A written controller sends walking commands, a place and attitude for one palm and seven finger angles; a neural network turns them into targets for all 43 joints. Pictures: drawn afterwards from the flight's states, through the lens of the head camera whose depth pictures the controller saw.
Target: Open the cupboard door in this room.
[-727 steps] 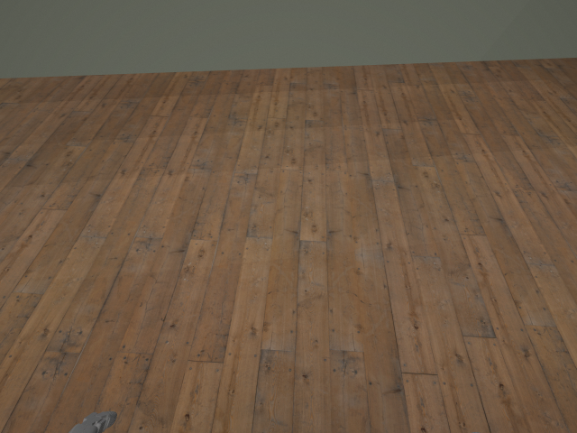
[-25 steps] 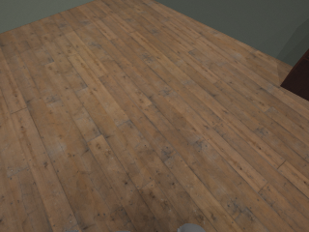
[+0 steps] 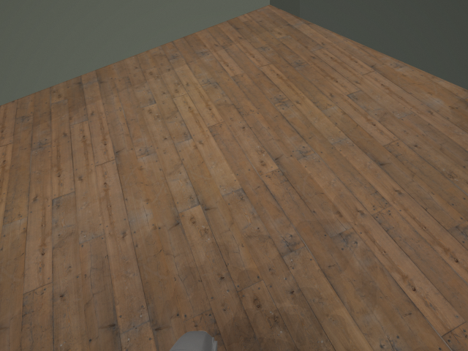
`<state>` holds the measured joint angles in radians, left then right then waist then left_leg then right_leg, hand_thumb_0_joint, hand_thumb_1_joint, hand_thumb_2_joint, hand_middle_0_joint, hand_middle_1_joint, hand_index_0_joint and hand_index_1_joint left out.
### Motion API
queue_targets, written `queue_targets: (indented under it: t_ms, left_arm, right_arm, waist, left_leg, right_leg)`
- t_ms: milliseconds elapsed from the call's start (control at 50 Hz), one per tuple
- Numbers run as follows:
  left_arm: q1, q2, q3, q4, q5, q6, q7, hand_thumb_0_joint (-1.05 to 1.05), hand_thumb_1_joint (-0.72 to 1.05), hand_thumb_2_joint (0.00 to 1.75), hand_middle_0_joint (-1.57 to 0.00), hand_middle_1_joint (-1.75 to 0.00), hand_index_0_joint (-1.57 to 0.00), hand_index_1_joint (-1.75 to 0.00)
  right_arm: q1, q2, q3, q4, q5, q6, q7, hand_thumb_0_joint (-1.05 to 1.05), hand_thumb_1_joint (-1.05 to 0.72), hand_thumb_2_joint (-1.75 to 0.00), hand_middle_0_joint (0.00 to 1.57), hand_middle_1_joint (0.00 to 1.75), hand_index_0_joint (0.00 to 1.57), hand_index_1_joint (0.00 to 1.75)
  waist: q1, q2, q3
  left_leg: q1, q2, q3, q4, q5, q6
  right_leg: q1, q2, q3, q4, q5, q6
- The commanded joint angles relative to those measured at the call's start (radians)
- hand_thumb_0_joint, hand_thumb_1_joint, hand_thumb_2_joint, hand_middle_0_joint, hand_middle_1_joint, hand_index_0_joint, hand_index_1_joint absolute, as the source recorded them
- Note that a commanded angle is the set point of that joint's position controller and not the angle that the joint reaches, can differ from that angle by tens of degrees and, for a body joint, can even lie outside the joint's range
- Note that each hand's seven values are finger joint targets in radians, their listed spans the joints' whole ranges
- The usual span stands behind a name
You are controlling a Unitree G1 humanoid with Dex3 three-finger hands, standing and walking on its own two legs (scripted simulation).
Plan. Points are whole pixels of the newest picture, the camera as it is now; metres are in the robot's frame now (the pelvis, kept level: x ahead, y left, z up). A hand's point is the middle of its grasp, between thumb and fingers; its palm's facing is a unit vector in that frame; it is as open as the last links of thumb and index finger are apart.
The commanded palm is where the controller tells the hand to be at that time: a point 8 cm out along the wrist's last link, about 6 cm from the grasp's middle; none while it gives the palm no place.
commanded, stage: turn or walk to find it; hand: left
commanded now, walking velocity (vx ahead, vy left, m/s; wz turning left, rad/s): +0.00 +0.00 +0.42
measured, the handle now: out of the picture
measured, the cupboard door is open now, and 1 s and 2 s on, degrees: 0 0 0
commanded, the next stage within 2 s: none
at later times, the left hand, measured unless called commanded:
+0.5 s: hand out of the picture -0.05 +0.26 -0.18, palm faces +0.28 -0.93 -0.23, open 7.4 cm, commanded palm none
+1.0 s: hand out of the picture -0.02 +0.19 -0.14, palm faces +0.39 -0.87 -0.29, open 7.4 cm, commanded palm none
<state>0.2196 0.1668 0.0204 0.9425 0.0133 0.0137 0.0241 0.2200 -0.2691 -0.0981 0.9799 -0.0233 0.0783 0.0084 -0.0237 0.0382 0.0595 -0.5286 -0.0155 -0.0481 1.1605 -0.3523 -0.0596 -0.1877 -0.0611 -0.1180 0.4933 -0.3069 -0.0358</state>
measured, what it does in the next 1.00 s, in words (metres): steps on the spot, turning left: left foot, then right foot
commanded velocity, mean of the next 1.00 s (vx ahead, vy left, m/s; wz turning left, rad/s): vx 0.00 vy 0.00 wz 0.42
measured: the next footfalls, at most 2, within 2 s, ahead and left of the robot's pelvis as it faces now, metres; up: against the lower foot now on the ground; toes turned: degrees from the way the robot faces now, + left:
left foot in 0.32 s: -0.01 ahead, +0.14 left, +0.00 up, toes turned +14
right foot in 0.82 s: +0.03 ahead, -0.09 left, +0.00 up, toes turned +17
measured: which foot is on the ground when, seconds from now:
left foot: up 0.00-0.30, down 0.32-0.84, up 0.86-1.00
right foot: down 0.00-0.32, up 0.34-0.80, down 0.82-1.00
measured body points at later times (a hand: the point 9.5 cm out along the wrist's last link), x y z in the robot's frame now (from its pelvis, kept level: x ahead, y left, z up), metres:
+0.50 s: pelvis -0.02 +0.05 +0.00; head +0.00 +0.08 +0.44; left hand -0.06 +0.31 -0.17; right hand +0.16 -0.16 -0.13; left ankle -0.05 +0.13 -0.74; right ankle -0.02 -0.11 -0.67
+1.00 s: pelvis -0.03 -0.03 +0.00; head +0.01 -0.06 +0.45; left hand -0.04 +0.23 -0.12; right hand +0.08 -0.26 -0.17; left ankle -0.11 +0.11 -0.65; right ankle +0.00 -0.10 -0.74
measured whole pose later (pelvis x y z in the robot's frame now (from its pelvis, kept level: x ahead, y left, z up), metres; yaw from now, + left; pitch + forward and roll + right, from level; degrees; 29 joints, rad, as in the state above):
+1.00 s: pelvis -0.03 -0.03 +0.00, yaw +25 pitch -1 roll +3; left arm 0.17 0.16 0.02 0.91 0.01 0.01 0.02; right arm 0.27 -0.26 -0.09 1.01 -0.02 0.09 0.01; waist -0.04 0.05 0.07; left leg -0.49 -0.03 -0.05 1.15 -0.38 -0.05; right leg -0.20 -0.06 -0.13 0.51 -0.29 -0.04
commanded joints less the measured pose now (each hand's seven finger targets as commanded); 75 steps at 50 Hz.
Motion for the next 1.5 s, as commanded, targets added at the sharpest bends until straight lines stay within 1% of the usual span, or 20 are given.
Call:
queue_targets:
  t_ms: [0,180,260,280,300,320,380,460,660,760,780,820,840,940,1260,1340,1360,1380,1400,1480]
  left_arm:
    - [0.055,0.182,0.047,-0.048,0.004,-0.033,0.011,0.0,0.9,0.9,-0.2,-0.3,-0.2,-0.3]
    - [0.154,0.242,0.065,0.009,0.022,-0.023,0.014,0.0,0.9,0.9,-0.2,-0.3,-0.2,-0.3]
    - [0.094,0.246,0.068,0.014,0.009,-0.017,0.01,0.0,0.9,0.9,-0.2,-0.3,-0.2,-0.3]
    - [0.095,0.221,0.063,0.003,0.001,-0.012,0.007,0.0,0.9,0.9,-0.2,-0.3,-0.2,-0.3]
    - [0.097,0.159,0.05,-0.027,-0.004,-0.007,0.002,0.0,0.9,0.9,-0.2,-0.3,-0.2,-0.3]
    - [0.044,0.151,0.037,-0.045,0.004,0.005,0.008,0.0,0.9,0.9,-0.2,-0.3,-0.2,-0.3]
    - [-0.005,0.171,0.052,-0.019,0.004,0.021,0.003,0.0,0.9,0.9,-0.2,-0.3,-0.2,-0.3]
    - [0.024,0.166,0.052,-0.005,0.004,0.02,-0.007,0.0,0.9,0.9,-0.2,-0.3,-0.2,-0.3]
    - [-0.101,0.143,0.045,-0.083,-0.001,0.018,-0.004,0.0,0.9,0.9,-0.2,-0.3,-0.2,-0.3]
    - [-0.025,0.145,0.049,-0.072,-0.012,-0.001,0.001,0.0,0.9,0.9,-0.2,-0.3,-0.2,-0.3]
    - [0.018,0.166,0.055,-0.061,-0.008,-0.01,0.003,0.0,0.9,0.9,-0.2,-0.3,-0.2,-0.3]
    - [0.058,0.307,0.08,-0.061,0.014,-0.025,0.014,0.0,0.9,0.9,-0.2,-0.3,-0.2,-0.3]
    - [0.045,0.292,0.074,-0.072,0.006,-0.018,0.015,0.0,0.9,0.9,-0.2,-0.3,-0.2,-0.3]
    - [-0.082,0.17,0.047,-0.095,-0.002,-0.028,0.01,0.0,0.9,0.9,-0.2,-0.3,-0.2,-0.3]
    - [0.097,0.249,0.074,-0.006,0.022,-0.02,0.011,0.0,0.9,0.9,-0.2,-0.3,-0.2,-0.3]
    - [0.047,0.237,0.073,0.0,0.005,-0.006,0.005,0.0,0.9,0.9,-0.2,-0.3,-0.2,-0.3]
    - [0.066,0.176,0.065,-0.027,-0.003,0.004,0.0,0.0,0.9,0.9,-0.2,-0.3,-0.2,-0.3]
    - [0.014,0.139,0.043,-0.06,0.003,0.015,0.002,0.0,0.9,0.9,-0.2,-0.3,-0.2,-0.3]
    - [-0.009,0.168,0.05,-0.061,0.005,0.024,0.003,0.0,0.9,0.9,-0.2,-0.3,-0.2,-0.3]
    - [0.003,0.174,0.062,-0.008,0.01,0.03,-0.011,0.0,0.9,0.9,-0.2,-0.3,-0.2,-0.3]
  right_arm:
    - [-0.03,-0.048,0.002,-0.053,0.0,-0.016,0.001,0.0,-0.9,-0.9,0.2,0.3,0.2,0.3]
    - [-0.154,-0.022,0.039,-0.081,0.018,-0.037,-0.003,0.0,-0.9,-0.9,0.2,0.3,0.2,0.3]
    - [-0.064,-0.044,0.036,-0.058,0.017,-0.054,-0.004,0.0,-0.9,-0.9,0.2,0.3,0.2,0.3]
    - [-0.022,-0.101,0.025,-0.05,0.012,-0.066,-0.005,0.0,-0.9,-0.9,0.2,0.3,0.2,0.3]
    - [0.02,-0.197,-0.001,-0.049,0.006,-0.072,-0.009,0.0,-0.9,-0.9,0.2,0.3,0.2,0.3]
    - [0.063,-0.23,-0.007,-0.029,0.013,-0.058,-0.015,0.0,-0.9,-0.9,0.2,0.3,0.2,0.3]
    - [-0.056,-0.151,0.013,-0.054,0.006,-0.059,-0.033,0.0,-0.9,-0.9,0.2,0.3,0.2,0.3]
    - [-0.076,-0.135,0.018,-0.071,0.008,-0.07,-0.03,0.0,-0.9,-0.9,0.2,0.3,0.2,0.3]
    - [-0.003,-0.141,-0.004,-0.076,-0.004,-0.062,-0.021,0.0,-0.9,-0.9,0.2,0.3,0.2,0.3]
    - [-0.011,-0.137,-0.011,-0.084,0.0,-0.057,-0.019,0.0,-0.9,-0.9,0.2,0.3,0.2,0.3]
    - [-0.016,-0.118,-0.01,-0.088,0.005,-0.058,-0.017,0.0,-0.9,-0.9,0.2,0.3,0.2,0.3]
    - [-0.011,-0.023,0.006,-0.124,0.012,-0.059,-0.011,0.0,-0.9,-0.9,0.2,0.3,0.2,0.3]
    - [-0.029,-0.073,-0.008,-0.122,0.006,-0.046,-0.014,0.0,-0.9,-0.9,0.2,0.3,0.2,0.3]
    - [0.071,-0.04,-0.008,-0.025,0.001,-0.016,0.005,0.0,-0.9,-0.9,0.2,0.3,0.2,0.3]
    - [-0.105,-0.012,0.032,-0.067,0.018,-0.037,-0.001,0.0,-0.9,-0.9,0.2,0.3,0.2,0.3]
    - [-0.003,-0.062,0.024,-0.049,0.016,-0.058,0.001,0.0,-0.9,-0.9,0.2,0.3,0.2,0.3]
    - [0.027,-0.163,0.003,-0.053,0.007,-0.069,-0.004,0.0,-0.9,-0.9,0.2,0.3,0.2,0.3]
    - [0.06,-0.231,-0.012,-0.046,0.007,-0.059,-0.012,0.0,-0.9,-0.9,0.2,0.3,0.2,0.3]
    - [0.05,-0.22,-0.006,-0.041,0.003,-0.053,-0.014,0.0,-0.9,-0.9,0.2,0.3,0.2,0.3]
    - [-0.085,-0.137,0.021,-0.08,0.005,-0.063,-0.032,0.0,-0.9,-0.9,0.2,0.3,0.2,0.3]
  waist:
    - [0.034,-0.198,-0.024]
    - [0.09,-0.242,-0.093]
    - [0.023,-0.221,-0.126]
    - [-0.003,-0.084,-0.167]
    - [-0.022,0.211,-0.179]
    - [-0.045,0.223,-0.17]
    - [-0.005,0.159,-0.043]
    - [0.025,0.093,-0.058]
    - [-0.011,0.124,-0.074]
    - [0.032,0.12,-0.128]
    - [0.055,0.063,-0.147]
    - [0.079,-0.356,-0.142]
    - [0.078,-0.252,-0.119]
    - [-0.009,-0.182,-0.022]
    - [0.076,-0.23,-0.073]
    - [-0.002,-0.106,-0.117]
    - [-0.016,0.184,-0.135]
    - [-0.039,0.291,-0.099]
    - [-0.037,0.169,-0.084]
    - [0.024,0.119,-0.009]
  left_leg:
    - [-0.068,0.036,0.007,0.024,0.0,-0.021]
    - [0.091,0.039,0.098,-0.388,-0.129,0.006]
    - [0.328,0.036,0.133,-0.714,0.133,0.03]
    - [0.502,0.119,0.044,-0.792,0.34,0.062]
    - [0.656,0.37,-0.273,-0.781,0.742,0.18]
    - [0.594,0.44,-0.276,-0.777,0.92,0.267]
    - [0.438,0.321,-0.181,-0.805,0.695,0.25]
    - [0.429,0.25,-0.117,-0.815,0.647,0.217]
    - [0.39,0.239,-0.257,-0.808,0.523,0.242]
    - [0.293,0.19,-0.29,-0.716,0.552,0.2]
    - [0.224,0.147,-0.259,-0.67,0.435,0.155]
    - [-0.079,-0.065,-0.013,-0.326,-0.218,0.028]
    - [-0.028,-0.022,-0.045,-0.149,-0.244,0.034]
    - [-0.037,0.018,-0.018,0.078,0.001,0.003]
    - [0.134,0.052,0.107,-0.405,-0.129,0.009]
    - [0.429,0.077,0.088,-0.76,0.185,0.037]
    - [0.543,0.291,-0.215,-0.835,0.397,0.121]
    - [0.497,0.428,-0.334,-0.863,0.631,0.218]
    - [0.421,0.436,-0.268,-0.853,0.538,0.259]
    - [0.358,0.258,-0.171,-0.879,0.387,0.181]
  right_leg:
    - [0.098,-0.24,0.144,-0.15,0.481,-0.064]
    - [0.201,-0.297,0.125,-0.056,0.719,-0.118]
    - [0.095,-0.262,0.029,0.058,0.594,-0.031]
    - [-0.037,-0.214,-0.024,0.191,0.427,0.023]
    - [-0.316,-0.081,-0.065,0.384,-0.162,0.1]
    - [-0.331,-0.052,0.016,0.508,-0.373,0.103]
    - [-0.349,-0.064,0.095,0.621,-0.211,0.108]
    - [-0.327,-0.045,0.093,0.622,-0.107,0.125]
    - [-0.246,0.0,0.097,0.362,-0.143,0.122]
    - [-0.008,0.037,0.079,0.022,0.014,0.102]
    - [0.106,0.007,0.089,-0.118,0.126,0.098]
    - [0.256,-0.393,0.454,-0.194,0.331,-0.055]
    - [0.105,-0.441,0.413,-0.192,0.375,-0.123]
    - [0.018,-0.219,0.133,-0.183,0.331,-0.035]
    - [0.124,-0.326,0.087,-0.1,0.5,-0.123]
    - [-0.055,-0.266,-0.028,0.096,0.299,-0.003]
    - [-0.268,-0.128,-0.087,0.301,-0.045,0.079]
    - [-0.36,-0.056,-0.025,0.466,-0.356,0.109]
    - [-0.322,-0.069,0.044,0.555,-0.325,0.091]
    - [-0.368,-0.052,0.104,0.656,-0.089,0.108]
